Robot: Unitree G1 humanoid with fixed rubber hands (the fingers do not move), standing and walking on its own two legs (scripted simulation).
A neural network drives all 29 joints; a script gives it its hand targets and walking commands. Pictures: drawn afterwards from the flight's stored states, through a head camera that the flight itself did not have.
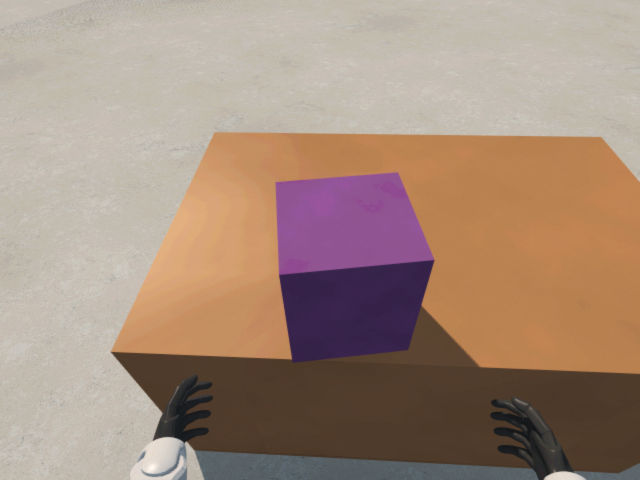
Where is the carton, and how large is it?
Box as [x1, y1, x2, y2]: [276, 172, 433, 362]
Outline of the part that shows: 397,172 276,182 279,277 293,362 404,350 408,348 433,263 433,257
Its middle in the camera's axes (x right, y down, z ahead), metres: +0.04 +0.06 +0.67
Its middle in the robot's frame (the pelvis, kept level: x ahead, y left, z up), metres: +0.47 -0.02 -0.04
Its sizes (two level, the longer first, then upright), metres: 0.210 0.200 0.250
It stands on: a pedestal, 0.60 m high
